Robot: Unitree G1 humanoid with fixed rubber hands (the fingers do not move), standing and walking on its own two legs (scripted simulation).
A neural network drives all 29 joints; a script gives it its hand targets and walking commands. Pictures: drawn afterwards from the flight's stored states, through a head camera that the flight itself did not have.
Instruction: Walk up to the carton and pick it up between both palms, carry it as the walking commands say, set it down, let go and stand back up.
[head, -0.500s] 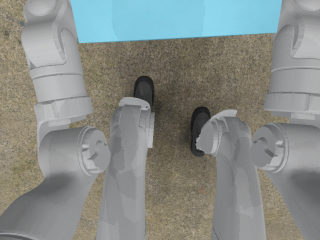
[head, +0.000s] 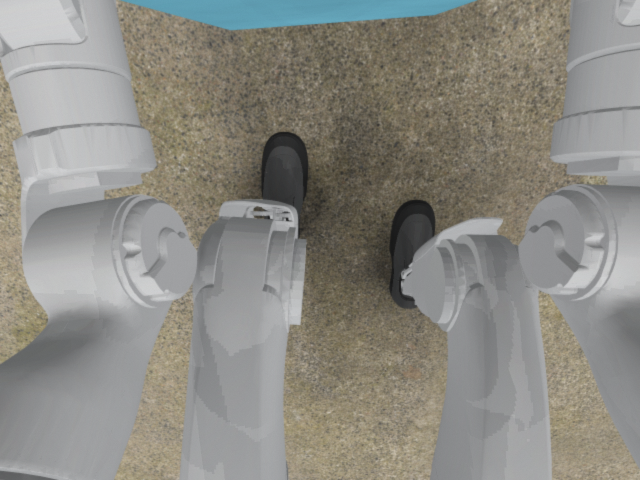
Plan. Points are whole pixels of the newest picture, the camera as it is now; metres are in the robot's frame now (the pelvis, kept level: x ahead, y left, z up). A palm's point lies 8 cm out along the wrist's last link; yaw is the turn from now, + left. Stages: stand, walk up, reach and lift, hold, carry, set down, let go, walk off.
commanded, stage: set down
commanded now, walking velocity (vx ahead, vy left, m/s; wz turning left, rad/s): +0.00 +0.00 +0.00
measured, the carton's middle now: out of the picture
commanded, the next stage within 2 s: none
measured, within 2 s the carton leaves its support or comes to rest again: rests again in 0.70 s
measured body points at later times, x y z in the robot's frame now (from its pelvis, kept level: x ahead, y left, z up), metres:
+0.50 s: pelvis +0.00 +0.00 -0.06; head +0.40 +0.06 +0.13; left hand +0.54 +0.29 -0.25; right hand +0.61 -0.05 -0.25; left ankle +0.17 +0.12 -0.45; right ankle +0.09 -0.11 -0.45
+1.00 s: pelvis +0.01 +0.00 -0.07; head +0.40 +0.05 +0.12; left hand +0.55 +0.28 -0.26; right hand +0.61 -0.06 -0.26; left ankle +0.17 +0.12 -0.45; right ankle +0.09 -0.11 -0.45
